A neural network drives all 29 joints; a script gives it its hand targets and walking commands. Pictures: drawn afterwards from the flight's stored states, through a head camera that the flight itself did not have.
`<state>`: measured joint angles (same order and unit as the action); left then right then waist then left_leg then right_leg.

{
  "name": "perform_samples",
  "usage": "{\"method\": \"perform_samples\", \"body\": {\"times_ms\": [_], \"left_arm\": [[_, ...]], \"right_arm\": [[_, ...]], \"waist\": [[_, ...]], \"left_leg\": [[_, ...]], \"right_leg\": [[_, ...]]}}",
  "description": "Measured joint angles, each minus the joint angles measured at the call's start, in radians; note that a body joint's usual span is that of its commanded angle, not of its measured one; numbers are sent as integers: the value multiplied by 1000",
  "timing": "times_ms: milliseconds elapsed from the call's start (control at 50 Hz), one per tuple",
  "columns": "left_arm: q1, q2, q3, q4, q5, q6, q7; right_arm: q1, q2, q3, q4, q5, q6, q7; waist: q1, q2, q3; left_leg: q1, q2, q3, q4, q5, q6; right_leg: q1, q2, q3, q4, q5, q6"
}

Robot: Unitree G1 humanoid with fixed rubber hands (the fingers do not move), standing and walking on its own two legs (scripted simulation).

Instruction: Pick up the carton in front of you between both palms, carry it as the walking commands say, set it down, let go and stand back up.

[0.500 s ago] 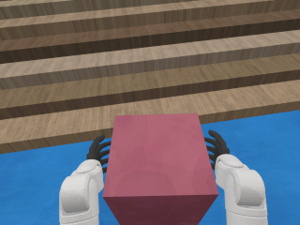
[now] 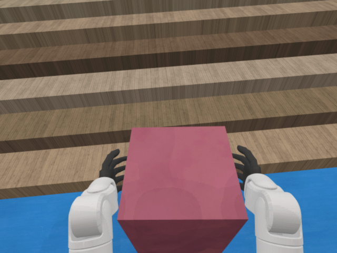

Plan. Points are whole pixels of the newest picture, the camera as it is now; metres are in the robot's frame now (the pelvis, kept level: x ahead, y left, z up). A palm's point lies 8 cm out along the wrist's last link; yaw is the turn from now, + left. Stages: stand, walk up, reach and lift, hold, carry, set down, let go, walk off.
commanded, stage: carry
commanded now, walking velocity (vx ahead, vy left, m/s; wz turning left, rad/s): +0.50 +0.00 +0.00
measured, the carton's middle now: (178, 193) +0.27 +0.00 +0.02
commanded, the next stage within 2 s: none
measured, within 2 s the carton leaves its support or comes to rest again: neither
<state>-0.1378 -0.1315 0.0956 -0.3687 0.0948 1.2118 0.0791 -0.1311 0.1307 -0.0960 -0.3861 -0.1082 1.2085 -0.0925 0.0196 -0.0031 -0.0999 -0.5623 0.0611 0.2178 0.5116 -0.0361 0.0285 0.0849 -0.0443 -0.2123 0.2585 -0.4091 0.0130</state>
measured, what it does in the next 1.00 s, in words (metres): walks ahead: left foot, then right foot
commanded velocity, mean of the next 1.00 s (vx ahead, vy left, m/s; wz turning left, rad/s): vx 0.50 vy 0.00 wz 0.00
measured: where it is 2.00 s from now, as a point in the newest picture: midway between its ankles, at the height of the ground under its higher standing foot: (169, 86)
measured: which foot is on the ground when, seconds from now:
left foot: up 0.00-0.02, down 0.04-0.54, up 0.56-1.00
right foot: down 0.00-0.06, up 0.08-0.50, down 0.52-1.00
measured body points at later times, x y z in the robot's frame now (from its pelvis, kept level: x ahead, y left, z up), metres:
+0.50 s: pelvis +0.33 +0.00 +0.00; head +0.33 -0.01 +0.45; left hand +0.69 +0.14 +0.17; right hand +0.68 -0.16 +0.17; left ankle +0.17 +0.09 -0.73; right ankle +0.47 -0.10 -0.72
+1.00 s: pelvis +0.67 -0.01 +0.00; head +0.76 -0.02 +0.44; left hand +1.07 +0.15 +0.13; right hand +1.08 -0.16 +0.14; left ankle +0.84 +0.08 -0.57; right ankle +0.49 -0.09 -0.73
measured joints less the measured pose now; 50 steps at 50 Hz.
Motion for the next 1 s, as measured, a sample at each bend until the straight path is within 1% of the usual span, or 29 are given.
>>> {"method": "perform_samples", "body": {"times_ms": [20, 40, 60, 80, 100, 120, 140, 180, 220, 280, 340, 400, 460, 500, 520, 540, 560, 600, 620, 660, 740, 780, 820, 840, 900, 940, 960, 980, 1000], "left_arm": [[2, 0, -1, -5, 2, 3, 0], [1, 1, 2, -11, 4, 5, 0], [-5, 1, 12, -11, 4, 6, 0], [-11, 0, 22, -14, 5, 8, 1], [-17, -1, 28, -21, 5, 13, 2], [-23, -2, 31, -33, 4, 18, 3], [-30, -2, 32, -46, 3, 23, 5], [-48, -6, 31, -72, 1, 29, 7], [-72, -9, 31, -93, 1, 33, 8], [-117, -16, 40, -107, 4, 38, 8], [-188, 2, 51, -88, 5, 57, 13], [-299, 48, 59, -16, -3, 92, 29], [-429, 101, 77, 99, -22, 130, 37], [-523, 130, 92, 192, -35, 150, 39], [-575, 144, 99, 245, -40, 158, 40], [-623, 151, 105, 300, -44, 157, 41], [-665, 157, 109, 349, -45, 154, 43], [-727, 162, 118, 432, -49, 155, 53], [-748, 165, 126, 459, -52, 157, 56], [-772, 169, 144, 482, -60, 159, 60], [-796, 151, 195, 458, -54, 141, 65], [-791, 132, 216, 428, -44, 123, 65], [-773, 109, 228, 389, -34, 104, 65], [-758, 98, 230, 365, -30, 96, 65], [-701, 69, 226, 293, -26, 76, 65], [-662, 62, 218, 257, -32, 68, 65], [-648, 63, 215, 245, -37, 66, 65], [-640, 68, 213, 240, -43, 66, 65], [-629, 72, 213, 238, -48, 65, 65]], "right_arm": [[-2, 0, 0, 0, 1, 2, 0], [-8, 1, 1, 3, 3, 1, 0], [-19, 2, 3, 15, 3, -5, 0], [-34, 4, 2, 27, 4, -7, 0], [-46, 5, 0, 31, 6, -6, -1], [-55, 7, -3, 25, 9, -3, -2], [-60, 8, -6, 12, 13, 0, -3], [-68, 9, -16, -22, 20, 4, -5], [-84, 12, -29, -54, 24, 9, -5], [-124, 18, -56, -78, 29, 19, -6], [-201, 2, -73, -51, 33, 36, -7], [-321, -43, -77, 39, 43, 63, -18], [-457, -97, -80, 163, 58, 97, -31], [-550, -133, -86, 252, 69, 121, -36], [-595, -151, -91, 296, 75, 133, -38], [-639, -174, -95, 340, 81, 140, -38], [-678, -193, -103, 384, 89, 144, -38], [-736, -214, -121, 458, 97, 153, -40], [-759, -217, -131, 485, 96, 158, -42], [-798, -211, -151, 514, 86, 165, -46], [-844, -182, -202, 501, 52, 155, -51], [-846, -164, -224, 474, 39, 140, -51], [-831, -146, -240, 434, 32, 124, -49], [-816, -137, -245, 409, 30, 118, -48], [-759, -107, -250, 331, 26, 103, -43], [-721, -88, -245, 290, 18, 95, -38], [-706, -80, -239, 277, 15, 91, -37], [-696, -73, -233, 271, 11, 86, -36], [-688, -70, -221, 274, 6, 80, -34]], "waist": [[-3, -4, 4], [-10, -12, 8], [-19, -32, 16], [-29, -37, 28], [-36, -34, 42], [-39, -28, 57], [-42, -24, 68], [-46, -17, 82], [-50, -9, 84], [-52, -1, 70], [-55, -2, 52], [-58, -9, 40], [-55, -11, 35], [-47, -2, 36], [-39, 1, 40], [-22, 18, 49], [-8, 34, 63], [12, 40, 98], [18, 37, 116], [26, 33, 149], [34, 23, 199], [36, 19, 209], [40, 16, 211], [44, 15, 209], [62, 14, 195], [73, 14, 182], [74, 10, 177], [70, -1, 175], [56, -2, 172]], "left_leg": [[35, -13, 20, -29, -14, 5], [65, -26, 36, -34, -39, 23], [63, -34, 50, 16, -70, 54], [63, -33, 57, 56, -104, 74], [76, -30, 61, 65, -127, 83], [100, -26, 63, 52, -133, 82], [127, -26, 65, 27, -137, 79], [185, -31, 64, -38, -140, 71], [243, -33, 57, -99, -143, 63], [327, -35, 41, -167, -162, 52], [404, -37, 25, -199, -201, 36], [476, -44, 13, -202, -259, 17], [541, -48, 3, -184, -333, -10], [571, -39, -7, -134, -403, -32], [572, -30, -13, -70, -450, -39], [545, -7, -20, 45, -495, -39], [485, 7, -55, 204, -485, -32], [328, -23, -148, 535, -453, -10], [250, -37, -173, 657, -431, 3], [111, -45, -193, 777, -373, 23], [-104, -30, -198, 787, -326, 31], [-193, -21, -191, 790, -331, 30], [-277, -14, -179, 834, -355, 34], [-322, -10, -173, 887, -376, 39], [-466, -3, -162, 1124, -488, 63], [-552, 1, -150, 1197, -564, 76], [-577, 3, -137, 1156, -572, 81], [-577, -2, -116, 1040, -537, 86], [-551, -18, -96, 901, -473, 93]], "right_leg": [[15, -10, 7, 44, -43, 11], [10, -27, 17, 130, -94, 16], [-39, -58, 32, 277, -106, 13], [-117, -64, 73, 461, -84, 6], [-204, -53, 117, 638, -65, -2], [-288, -40, 144, 779, -43, -16], [-364, -34, 156, 870, -13, -29], [-489, -38, 157, 920, 54, -43], [-580, -47, 148, 871, 97, -44], [-666, -57, 133, 737, 149, -32], [-710, -62, 121, 595, 217, -30], [-724, -59, 104, 474, 283, -40], [-707, -42, 83, 380, 329, -63], [-669, -19, 65, 326, 329, -81], [-636, -4, 52, 294, 316, -87], [-626, 9, 44, 313, 324, -104], [-635, 18, 37, 367, 288, -113], [-625, 24, 35, 406, 217, -120], [-610, 26, 36, 396, 201, -119], [-573, 34, 37, 353, 195, -115], [-496, 47, 46, 276, 169, -120], [-461, 49, 53, 263, 140, -115], [-423, 50, 63, 262, 99, -109], [-401, 52, 69, 264, 75, -106], [-313, 56, 93, 259, -1, -90], [-232, 52, 111, 219, -37, -65], [-186, 46, 119, 184, -47, -50], [-138, 29, 120, 144, 39, -53], [-99, 17, 116, 129, 50, -57]]}}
